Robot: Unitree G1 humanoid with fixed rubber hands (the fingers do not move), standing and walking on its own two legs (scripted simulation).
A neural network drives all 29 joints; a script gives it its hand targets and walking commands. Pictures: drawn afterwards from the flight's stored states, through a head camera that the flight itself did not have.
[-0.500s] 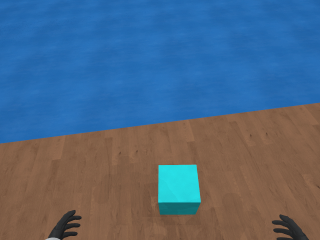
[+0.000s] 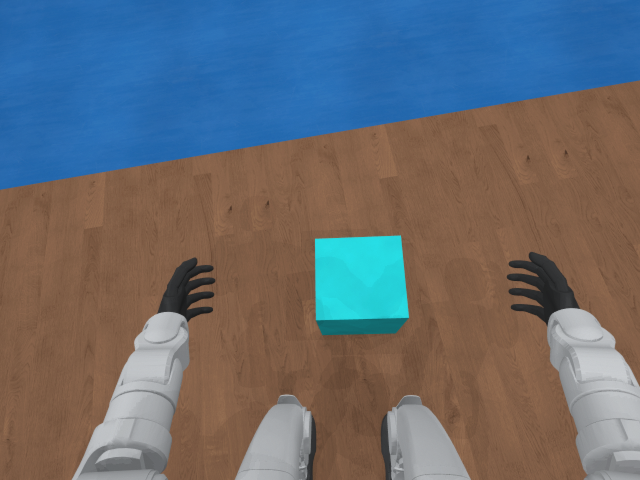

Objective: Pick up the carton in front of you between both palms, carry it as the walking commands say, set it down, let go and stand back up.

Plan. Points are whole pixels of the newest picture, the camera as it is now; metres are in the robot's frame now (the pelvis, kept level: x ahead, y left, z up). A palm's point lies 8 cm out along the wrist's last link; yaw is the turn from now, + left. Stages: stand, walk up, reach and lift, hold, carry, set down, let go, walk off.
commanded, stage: reach and lift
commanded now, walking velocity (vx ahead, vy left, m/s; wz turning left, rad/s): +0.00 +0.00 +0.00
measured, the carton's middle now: (358, 289) +0.47 -0.03 -0.58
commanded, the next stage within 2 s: none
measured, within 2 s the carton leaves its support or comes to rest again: neither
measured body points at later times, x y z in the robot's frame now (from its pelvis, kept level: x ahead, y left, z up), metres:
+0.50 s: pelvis -0.06 -0.01 -0.06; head +0.26 -0.02 +0.26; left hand +0.50 +0.17 -0.16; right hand +0.51 -0.22 -0.15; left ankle +0.03 +0.13 -0.67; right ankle +0.03 -0.12 -0.67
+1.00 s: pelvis -0.06 +0.01 -0.23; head +0.30 -0.01 +0.04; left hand +0.48 +0.17 -0.39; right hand +0.48 -0.22 -0.39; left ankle +0.03 +0.13 -0.67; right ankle +0.03 -0.12 -0.67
